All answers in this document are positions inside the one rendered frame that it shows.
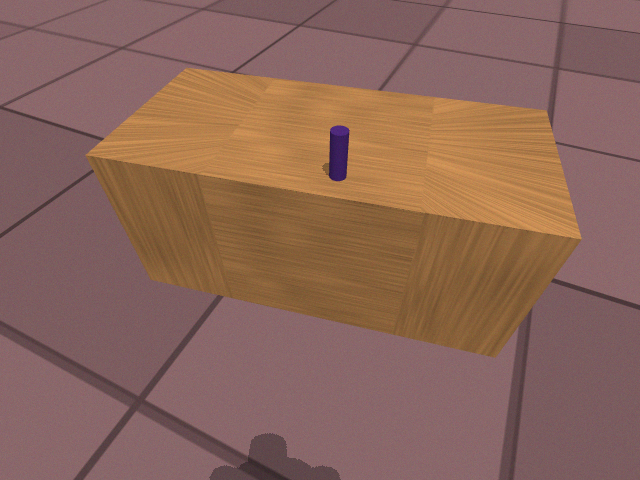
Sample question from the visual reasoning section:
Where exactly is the can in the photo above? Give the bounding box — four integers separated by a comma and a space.
329, 125, 349, 181

